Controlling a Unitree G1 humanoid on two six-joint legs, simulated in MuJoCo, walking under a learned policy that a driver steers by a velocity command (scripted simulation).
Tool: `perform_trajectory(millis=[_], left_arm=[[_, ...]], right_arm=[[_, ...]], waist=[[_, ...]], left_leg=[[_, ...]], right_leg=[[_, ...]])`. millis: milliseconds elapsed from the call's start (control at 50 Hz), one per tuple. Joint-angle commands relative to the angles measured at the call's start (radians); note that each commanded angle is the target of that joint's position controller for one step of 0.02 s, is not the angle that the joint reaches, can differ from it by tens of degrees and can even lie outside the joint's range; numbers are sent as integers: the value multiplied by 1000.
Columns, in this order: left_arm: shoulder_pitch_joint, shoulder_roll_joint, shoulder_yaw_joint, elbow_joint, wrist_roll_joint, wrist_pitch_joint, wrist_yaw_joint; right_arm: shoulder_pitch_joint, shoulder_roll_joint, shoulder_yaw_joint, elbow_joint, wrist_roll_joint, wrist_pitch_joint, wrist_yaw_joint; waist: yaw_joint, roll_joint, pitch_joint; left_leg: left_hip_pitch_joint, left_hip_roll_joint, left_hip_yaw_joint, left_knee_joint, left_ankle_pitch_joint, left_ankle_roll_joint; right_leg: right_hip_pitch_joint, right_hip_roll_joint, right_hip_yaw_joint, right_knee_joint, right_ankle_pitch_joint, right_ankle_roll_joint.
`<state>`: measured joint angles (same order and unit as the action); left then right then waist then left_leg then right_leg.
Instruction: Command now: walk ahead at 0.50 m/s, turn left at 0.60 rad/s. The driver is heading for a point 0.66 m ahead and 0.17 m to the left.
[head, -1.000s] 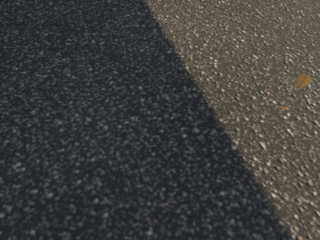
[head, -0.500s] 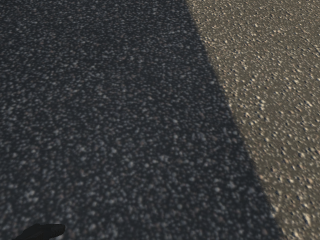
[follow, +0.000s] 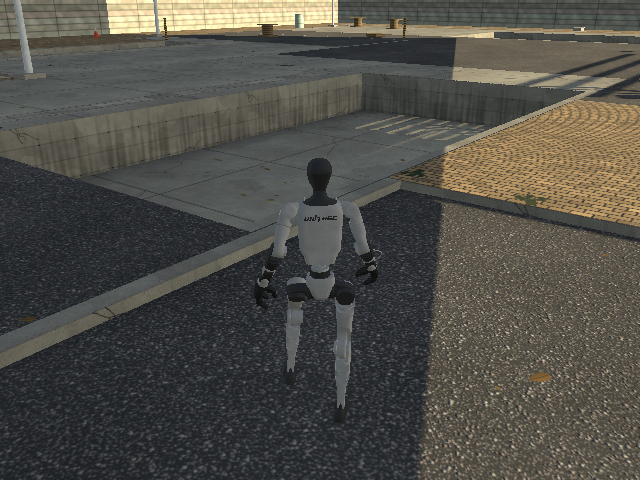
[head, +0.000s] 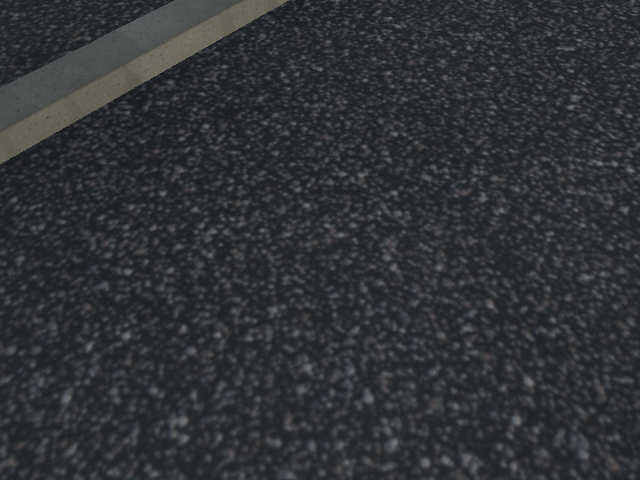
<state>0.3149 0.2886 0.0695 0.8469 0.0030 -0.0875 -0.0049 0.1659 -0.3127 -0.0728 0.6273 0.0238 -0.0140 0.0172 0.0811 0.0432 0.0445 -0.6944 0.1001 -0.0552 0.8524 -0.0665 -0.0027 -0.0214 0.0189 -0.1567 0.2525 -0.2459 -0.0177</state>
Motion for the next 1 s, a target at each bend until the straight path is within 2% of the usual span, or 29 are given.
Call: perform_trajectory(millis=[20,80,120,140,160,180,200,220,240,260,280,320,360,420,480,580,620,640,660,680,700,720,740,760,780,820,860,900,1000], left_arm=[[-53,171,36,-62,-9,-7,7],[-22,200,44,-42,-25,11,7],[-26,232,54,-43,-35,24,13],[-31,246,58,-45,-39,32,17],[-45,238,54,-50,-42,38,22],[-29,195,36,-64,-18,34,25],[61,47,-13,-127,22,10,10],[-37,131,-3,-137,-10,-26,-5],[-133,176,9,-169,-46,-45,-12],[-145,159,1,-171,-36,-55,-8],[-142,158,5,-160,-10,-56,-2],[-108,162,12,-151,4,-35,-3],[-111,134,5,-151,14,-16,-2],[-223,91,-12,-183,16,-9,-2],[-334,72,-22,-210,6,-16,-13],[-359,128,1,-230,-10,-31,-25],[-260,140,14,-202,-7,-39,-25],[-167,166,28,-182,5,-44,-20],[-24,214,38,-170,18,-46,-14],[70,295,64,-115,19,-31,-22],[62,196,44,-124,-14,-29,-30],[12,141,28,-133,-15,-25,-26],[-41,127,19,-141,1,-19,-24],[-79,107,11,-137,9,-15,-23],[-98,93,3,-135,18,-18,-19],[-99,77,-4,-116,12,-24,-19],[-100,111,3,-94,4,-22,-15],[-107,145,11,-80,-4,-6,-6],[-61,155,9,-36,-17,24,2]], right_arm=[[-103,-13,7,-93,0,-19,22],[-153,-26,2,-124,3,-18,38],[-115,-62,-16,-128,-4,-12,41],[-37,-93,-33,-114,-6,-8,39],[119,-138,-61,-73,-3,-3,30],[291,-209,-93,-29,2,8,10],[240,-319,-101,-40,11,-1,3],[275,-235,-77,-70,4,-19,9],[243,-183,-59,-54,-6,-35,13],[188,-162,-51,-52,-4,-42,12],[121,-137,-42,-60,-7,-43,10],[63,-114,-31,-78,-24,-46,3],[68,-122,-33,-63,-16,-50,-8],[105,-150,-41,-36,-11,-46,-27],[154,-160,-44,-8,-5,-38,-34],[201,-145,-43,29,4,-28,-38],[190,-124,-38,35,-2,-20,-39],[199,-83,-23,36,-8,-21,-36],[221,-31,-1,24,-25,-22,-34],[386,20,14,21,12,-33,-31],[349,-85,-1,44,20,-36,-36],[210,-136,-16,27,14,-35,-36],[134,-130,-14,9,0,-36,-40],[84,-114,-14,-4,-15,-40,-39],[92,-96,-14,-5,-17,-41,-35],[128,-51,-5,10,-19,-36,-33],[105,-13,10,4,-28,-32,-35],[75,4,22,6,-28,-29,-30],[-33,-30,14,-8,-25,-27,-14]], waist=[[1,-94,26],[0,-99,43],[-45,-131,-3],[-97,-142,-54],[-187,-122,-134],[-260,-32,-227],[-118,242,-306],[-201,130,-429],[-210,79,-278],[-164,4,-189],[-122,-27,-134],[-68,3,-106],[-58,-6,-86],[-91,0,-43],[-139,20,-28],[-134,59,-31],[-85,87,-55],[-43,72,-122],[6,-37,-265],[-57,-393,-369],[-21,-266,-296],[6,-171,-163],[-8,-103,-102],[-25,-94,-36],[-57,-119,-32],[-87,-140,-64],[-90,-141,-84],[-83,-150,-117],[-49,-149,-115]], left_leg=[[30,-5,47,-132,98,13],[43,-27,84,-208,26,48],[144,-87,137,-226,-81,88],[253,-127,161,-235,-122,115],[476,-166,167,-296,-65,153],[793,-89,9,-311,-60,205],[1089,174,-569,-399,-229,388],[1125,231,-779,-536,-373,422],[1026,201,-634,-560,-303,367],[878,157,-515,-561,-201,334],[746,119,-427,-568,-83,309],[602,82,-354,-606,62,305],[516,64,-294,-624,150,313],[443,8,-216,-628,122,277],[403,-24,-203,-614,14,230],[527,32,-340,-493,-61,200],[556,29,-345,-416,8,176],[539,-21,-303,-292,74,146],[425,-82,-227,-15,-78,107],[67,-222,-115,316,-507,30],[-60,-157,-159,430,-498,21],[-90,-124,-143,446,-406,23],[-61,-91,-104,420,-342,23],[-40,-72,-97,365,-304,18],[24,-50,-88,321,-288,14],[100,-48,-49,217,-317,-7],[136,-51,-15,78,-273,-29],[225,-57,11,-61,-139,-33],[326,-89,18,-265,20,-7]], right_leg=[[-12,-260,64,-103,330,-135],[76,-292,24,-59,447,-116],[120,-296,-14,63,776,-96],[120,-290,-33,192,924,-86],[42,-262,-62,391,937,-58],[-199,-225,-59,687,650,-17],[-649,-18,19,1037,-310,39],[-751,-7,243,1143,-350,29],[-823,-52,247,1119,-247,11],[-784,-93,243,1027,-159,3],[-719,-120,242,941,-113,12],[-614,-139,245,866,-64,33],[-588,-130,222,787,-30,67],[-574,-98,207,569,163,97],[-481,-44,200,366,335,96],[-435,-28,250,252,254,54],[-328,-25,215,217,204,15],[-174,-52,222,205,202,-22],[75,-214,390,225,171,-85],[369,-415,884,109,-75,-271],[336,-416,984,34,-345,-256],[216,-370,825,20,-320,-211],[101,-327,703,12,-200,-187],[0,-295,612,2,1,-193],[-59,-267,531,3,218,-185],[-90,-240,407,20,588,-192],[-106,-237,330,20,775,-207],[-133,-215,261,14,800,-194],[-106,-215,242,52,647,-159]])
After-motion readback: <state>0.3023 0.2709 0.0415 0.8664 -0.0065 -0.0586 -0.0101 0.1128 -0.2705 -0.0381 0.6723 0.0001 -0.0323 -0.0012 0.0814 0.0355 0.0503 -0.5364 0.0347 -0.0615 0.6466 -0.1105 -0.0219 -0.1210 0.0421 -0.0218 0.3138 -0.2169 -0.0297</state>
